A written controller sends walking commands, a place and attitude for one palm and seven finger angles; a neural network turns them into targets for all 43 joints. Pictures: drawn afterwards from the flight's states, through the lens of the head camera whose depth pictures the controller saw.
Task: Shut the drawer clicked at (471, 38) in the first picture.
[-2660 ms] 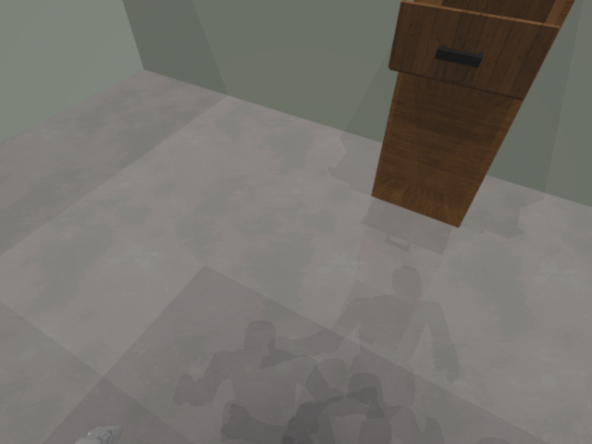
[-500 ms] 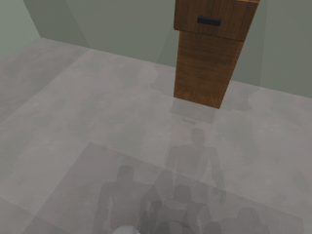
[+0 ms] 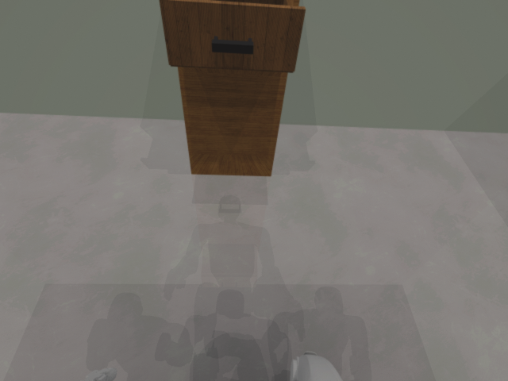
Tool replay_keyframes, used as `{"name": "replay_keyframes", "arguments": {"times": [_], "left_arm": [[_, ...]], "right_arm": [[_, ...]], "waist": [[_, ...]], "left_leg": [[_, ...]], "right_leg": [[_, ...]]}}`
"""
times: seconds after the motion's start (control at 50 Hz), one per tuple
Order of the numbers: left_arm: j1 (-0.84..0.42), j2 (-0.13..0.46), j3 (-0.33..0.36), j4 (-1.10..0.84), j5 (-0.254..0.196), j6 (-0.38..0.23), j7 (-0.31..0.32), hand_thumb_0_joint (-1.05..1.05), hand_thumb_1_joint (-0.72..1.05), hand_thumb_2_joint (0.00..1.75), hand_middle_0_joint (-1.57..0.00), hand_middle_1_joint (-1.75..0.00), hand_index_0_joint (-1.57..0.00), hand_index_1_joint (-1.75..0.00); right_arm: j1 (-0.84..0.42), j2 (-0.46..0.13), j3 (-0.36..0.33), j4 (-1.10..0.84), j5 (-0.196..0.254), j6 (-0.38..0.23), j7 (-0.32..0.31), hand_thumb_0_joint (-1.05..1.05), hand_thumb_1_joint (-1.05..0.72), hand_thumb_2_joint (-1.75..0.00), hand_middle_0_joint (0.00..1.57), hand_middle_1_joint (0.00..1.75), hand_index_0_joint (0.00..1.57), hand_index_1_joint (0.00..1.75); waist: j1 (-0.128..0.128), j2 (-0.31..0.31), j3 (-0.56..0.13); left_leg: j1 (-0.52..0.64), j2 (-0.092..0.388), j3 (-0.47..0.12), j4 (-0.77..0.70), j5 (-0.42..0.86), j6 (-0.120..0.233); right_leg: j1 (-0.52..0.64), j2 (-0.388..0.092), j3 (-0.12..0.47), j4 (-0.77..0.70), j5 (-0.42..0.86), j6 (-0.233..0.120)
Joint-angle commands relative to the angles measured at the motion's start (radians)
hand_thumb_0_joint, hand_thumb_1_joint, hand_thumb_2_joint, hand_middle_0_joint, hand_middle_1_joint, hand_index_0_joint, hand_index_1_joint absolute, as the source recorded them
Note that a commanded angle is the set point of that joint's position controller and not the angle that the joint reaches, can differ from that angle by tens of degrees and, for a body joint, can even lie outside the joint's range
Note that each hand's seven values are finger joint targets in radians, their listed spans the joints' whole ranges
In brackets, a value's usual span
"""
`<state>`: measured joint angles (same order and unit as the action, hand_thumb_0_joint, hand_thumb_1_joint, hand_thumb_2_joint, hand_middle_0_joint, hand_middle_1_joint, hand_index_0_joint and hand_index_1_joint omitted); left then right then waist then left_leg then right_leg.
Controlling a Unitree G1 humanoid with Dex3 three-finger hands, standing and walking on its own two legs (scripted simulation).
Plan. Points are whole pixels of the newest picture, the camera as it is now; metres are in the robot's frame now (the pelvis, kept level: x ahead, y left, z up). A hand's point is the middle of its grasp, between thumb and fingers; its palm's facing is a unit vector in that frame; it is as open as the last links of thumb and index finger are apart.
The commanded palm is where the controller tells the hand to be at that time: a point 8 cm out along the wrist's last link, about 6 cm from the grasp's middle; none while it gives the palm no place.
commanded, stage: walk to a spot facing it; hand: left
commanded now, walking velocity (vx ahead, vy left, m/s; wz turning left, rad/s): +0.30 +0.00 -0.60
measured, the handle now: (232, 43) +0.94 +0.12 +0.08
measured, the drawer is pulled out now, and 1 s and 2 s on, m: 0.25 0.25 0.25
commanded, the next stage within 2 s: turn to face it in 0.80 s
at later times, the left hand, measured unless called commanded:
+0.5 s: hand (201, 288) +0.32 +0.12 -0.17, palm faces -0.23 -0.95 -0.23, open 7.2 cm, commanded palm none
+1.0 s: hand (222, 220) +0.50 +0.10 -0.18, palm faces -0.47 -0.87 -0.18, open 7.4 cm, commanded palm none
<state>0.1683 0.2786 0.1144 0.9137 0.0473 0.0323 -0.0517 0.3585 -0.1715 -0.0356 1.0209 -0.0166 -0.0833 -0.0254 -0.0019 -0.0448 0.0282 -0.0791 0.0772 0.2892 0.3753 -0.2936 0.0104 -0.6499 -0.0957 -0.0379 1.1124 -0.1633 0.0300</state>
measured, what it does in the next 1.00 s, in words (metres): walks ahead, turning right: right foot, then left foot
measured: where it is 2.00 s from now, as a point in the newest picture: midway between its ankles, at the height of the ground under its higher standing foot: (265, 356)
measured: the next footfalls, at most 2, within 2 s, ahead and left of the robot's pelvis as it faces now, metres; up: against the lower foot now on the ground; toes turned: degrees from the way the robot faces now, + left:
right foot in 0.22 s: +0.23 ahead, -0.15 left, +0.00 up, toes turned -15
left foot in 0.66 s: +0.42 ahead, +0.05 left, +0.00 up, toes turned -12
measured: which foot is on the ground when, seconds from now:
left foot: down 0.00-0.22, up 0.24-0.64, down 0.66-1.00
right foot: up 0.00-0.20, down 0.22-0.66, up 0.68-1.00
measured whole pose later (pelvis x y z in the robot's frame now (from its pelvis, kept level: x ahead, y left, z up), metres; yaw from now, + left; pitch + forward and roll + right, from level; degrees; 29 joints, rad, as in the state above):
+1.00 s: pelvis +0.35 -0.03 +0.00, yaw -31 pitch -1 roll -2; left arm 0.20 0.22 0.09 0.95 0.03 0.05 -0.02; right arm 0.25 -0.18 -0.04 0.97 -0.02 -0.03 -0.02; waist -0.01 -0.03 0.07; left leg -0.17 0.13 0.29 0.48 -0.29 0.02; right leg -0.51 -0.08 -0.07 0.95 -0.32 0.05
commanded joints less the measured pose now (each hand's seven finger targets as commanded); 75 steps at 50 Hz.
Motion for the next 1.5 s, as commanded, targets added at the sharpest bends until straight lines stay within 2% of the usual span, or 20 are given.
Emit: {"name": "replay_keyframes", "arguments": {"times": [0.0,0.08,0.16,0.18,0.2,0.22,0.34,0.6,0.62,0.64,0.66,0.8,1.02,1.12,1.2,1.34,1.36,1.38,1.4,1.48], "left_arm": [[-0.146,-0.050,-0.038,-0.095,-0.007,-0.014,-0.014,0.00,0.90,0.90,-0.20,-0.30,-0.20,-0.30],[-0.231,-0.052,-0.045,-0.114,-0.014,-0.023,-0.014,0.00,0.90,0.90,-0.20,-0.30,-0.20,-0.30],[0.030,0.021,-0.025,-0.043,-0.012,-0.047,-0.002,0.00,0.90,0.90,-0.20,-0.30,-0.20,-0.30],[0.179,0.108,-0.003,0.000,-0.009,-0.061,0.007,0.00,0.90,0.90,-0.20,-0.30,-0.20,-0.30],[0.280,0.237,0.026,0.018,-0.018,-0.072,0.024,0.00,0.90,0.90,-0.20,-0.30,-0.20,-0.30],[0.311,0.281,0.031,0.026,-0.046,-0.058,0.039,0.00,0.90,0.90,-0.20,-0.30,-0.20,-0.30],[0.023,0.097,-0.017,-0.027,-0.024,-0.088,0.056,0.00,0.90,0.90,-0.20,-0.30,-0.20,-0.30],[0.089,0.117,-0.001,-0.016,-0.032,-0.066,0.048,0.00,0.90,0.90,-0.20,-0.30,-0.20,-0.30],[0.090,0.080,-0.007,-0.021,-0.034,-0.062,0.047,0.00,0.90,0.90,-0.20,-0.30,-0.20,-0.30],[0.133,0.014,-0.017,-0.033,-0.046,-0.058,0.037,0.00,0.90,0.90,-0.20,-0.30,-0.20,-0.30],[0.133,0.024,-0.021,-0.044,-0.037,-0.062,0.035,0.00,0.90,0.90,-0.20,-0.30,-0.20,-0.30],[0.148,-0.006,-0.010,-0.009,-0.025,-0.001,0.016,0.00,0.90,0.90,-0.20,-0.30,-0.20,-0.30],[0.049,-0.069,-0.062,0.023,-0.021,-0.033,0.057,0.00,0.90,0.90,-0.20,-0.30,-0.20,-0.30],[0.172,0.117,-0.035,0.104,-0.028,-0.061,0.087,0.00,0.90,0.90,-0.20,-0.30,-0.20,-0.30],[0.009,0.075,-0.037,0.044,-0.020,-0.041,0.098,0.00,0.90,0.90,-0.20,-0.30,-0.20,-0.30],[-0.043,0.071,-0.013,-0.007,-0.027,-0.013,0.093,0.00,0.90,0.90,-0.20,-0.30,-0.20,-0.30],[-0.046,0.044,-0.017,-0.023,-0.036,-0.003,0.087,0.00,0.90,0.90,-0.20,-0.30,-0.20,-0.30],[-0.037,-0.017,-0.021,-0.057,-0.043,0.006,0.079,0.00,0.90,0.90,-0.20,-0.30,-0.20,-0.30],[-0.110,-0.030,-0.027,-0.105,-0.037,0.004,0.075,0.00,0.90,0.90,-0.20,-0.30,-0.20,-0.30],[-0.059,-0.014,-0.012,-0.062,-0.028,-0.005,0.065,0.00,0.90,0.90,-0.20,-0.30,-0.20,-0.30]], "right_arm": [[0.115,-0.132,-0.026,-0.008,-0.009,-0.014,-0.005,0.00,-0.90,-0.90,0.20,0.30,0.20,0.30],[0.128,-0.149,-0.031,0.006,-0.016,-0.001,-0.001,0.00,-0.90,-0.90,0.20,0.30,0.20,0.30],[0.073,-0.218,-0.044,-0.014,-0.006,0.007,0.006,0.00,-0.90,-0.90,0.20,0.30,0.20,0.30],[0.076,-0.202,-0.038,-0.033,0.006,0.011,0.018,0.00,-0.90,-0.90,0.20,0.30,0.20,0.30],[0.121,-0.120,-0.023,-0.069,0.019,0.010,0.022,0.00,-0.90,-0.90,0.20,0.30,0.20,0.30],[-0.009,-0.133,-0.023,-0.111,0.017,0.013,0.009,0.00,-0.90,-0.90,0.20,0.30,0.20,0.30],[0.042,-0.099,-0.028,-0.062,-0.013,0.054,0.014,0.00,-0.90,-0.90,0.20,0.30,0.20,0.30],[-0.162,-0.124,-0.033,-0.162,0.001,0.028,0.020,0.00,-0.90,-0.90,0.20,0.30,0.20,0.30],[-0.077,-0.168,-0.042,-0.134,-0.001,0.022,0.008,0.00,-0.90,-0.90,0.20,0.30,0.20,0.30],[0.017,-0.282,-0.064,-0.116,-0.019,0.019,0.001,0.00,-0.90,-0.90,0.20,0.30,0.20,0.30],[0.054,-0.310,-0.057,-0.120,-0.014,0.035,0.007,0.00,-0.90,-0.90,0.20,0.30,0.20,0.30],[-0.148,-0.155,-0.022,-0.143,-0.002,0.030,-0.007,0.00,-0.90,-0.90,0.20,0.30,0.20,0.30],[-0.020,-0.140,-0.029,-0.020,-0.012,0.051,0.003,0.00,-0.90,-0.90,0.20,0.30,0.20,0.30],[-0.040,-0.041,-0.008,-0.027,0.012,0.093,0.007,0.00,-0.90,-0.90,0.20,0.30,0.20,0.30],[-0.021,-0.053,-0.027,-0.008,0.008,0.116,0.015,0.00,-0.90,-0.90,0.20,0.30,0.20,0.30],[0.044,-0.055,-0.040,-0.051,-0.004,0.114,0.034,0.00,-0.90,-0.90,0.20,0.30,0.20,0.30],[0.071,-0.100,-0.050,-0.051,-0.008,0.109,0.036,0.00,-0.90,-0.90,0.20,0.30,0.20,0.30],[0.092,-0.195,-0.073,-0.071,-0.017,0.101,0.033,0.00,-0.90,-0.90,0.20,0.30,0.20,0.30],[0.110,-0.255,-0.086,-0.083,-0.024,0.098,0.026,0.00,-0.90,-0.90,0.20,0.30,0.20,0.30],[-0.073,-0.188,-0.063,-0.127,-0.015,0.077,0.005,0.00,-0.90,-0.90,0.20,0.30,0.20,0.30]], "waist": [[-0.050,0.143,0.088],[-0.065,0.176,0.108],[0.075,0.170,-0.081],[0.143,0.076,-0.190],[0.148,-0.147,-0.336],[0.166,-0.093,-0.284],[-0.042,0.014,-0.074],[-0.015,-0.088,-0.024],[-0.053,0.021,-0.060],[-0.080,0.309,-0.149],[-0.085,0.337,-0.152],[0.021,0.216,-0.038],[-0.015,0.203,-0.056],[0.061,-0.245,-0.159],[0.003,-0.117,-0.046],[-0.044,-0.080,-0.018],[-0.061,0.079,-0.010],[-0.071,0.359,0.005],[-0.102,0.343,0.016],[-0.025,0.193,-0.042]], "left_leg": [[0.113,0.267,-0.122,-0.154,0.382,0.094],[0.112,0.283,-0.039,-0.113,0.492,0.082],[0.101,0.264,0.052,0.304,0.884,0.028],[-0.132,0.237,0.049,0.566,0.655,-0.018],[-0.511,0.062,0.000,0.919,-0.239,-0.080],[-0.627,0.038,-0.165,1.081,-0.323,-0.062],[-0.447,0.122,-0.249,0.838,-0.029,-0.079],[-0.136,-0.017,-0.195,0.140,0.077,-0.069],[0.059,0.036,-0.249,0.049,0.096,-0.051],[0.255,0.318,-0.549,-0.005,0.149,0.044],[0.184,0.476,-0.671,-0.083,0.121,0.136],[-0.066,0.282,-0.181,-0.071,0.450,0.086],[-0.049,0.217,-0.172,0.056,0.579,0.093],[-0.337,0.018,-0.172,0.469,-0.352,-0.051],[-0.379,0.012,-0.233,0.672,-0.247,-0.055],[-0.193,-0.003,-0.135,0.245,0.008,-0.054],[-0.156,0.031,-0.222,0.118,0.073,-0.032],[-0.143,0.238,-0.569,-0.038,0.198,0.070],[-0.202,0.357,-0.741,-0.126,0.181,0.177],[-0.151,0.206,-0.579,-0.081,0.162,0.138]], "right_leg": [[-0.120,-0.009,-0.043,-0.194,0.010,-0.007],[0.004,0.027,-0.091,-0.378,-0.015,-0.049],[0.419,0.137,-0.162,-0.527,-0.071,-0.118],[0.761,0.061,-0.067,-0.576,0.015,-0.153],[1.060,-0.271,0.462,-0.628,0.134,-0.283],[0.975,-0.361,0.627,-0.733,0.313,-0.337],[0.398,-0.142,0.218,-0.823,0.171,-0.229],[0.335,-0.058,0.291,-0.683,0.109,-0.170],[0.228,0.007,0.251,-0.535,0.082,-0.130],[0.035,0.146,0.109,-0.255,-0.237,-0.061],[-0.004,0.136,0.039,-0.014,-0.486,-0.034],[0.061,0.015,0.010,0.106,-0.181,0.023],[0.367,0.053,-0.082,-0.571,-0.061,0.002],[0.666,-0.341,0.154,-0.712,0.713,-0.198],[0.510,-0.292,0.004,-0.729,0.450,-0.179],[0.337,-0.246,-0.131,-0.593,0.004,-0.070],[0.268,-0.182,-0.163,-0.468,-0.127,-0.027],[0.110,-0.050,-0.191,-0.261,-0.381,0.046],[0.074,0.002,-0.099,-0.053,-0.489,0.043],[0.027,-0.019,0.033,0.082,-0.242,0.040]]}}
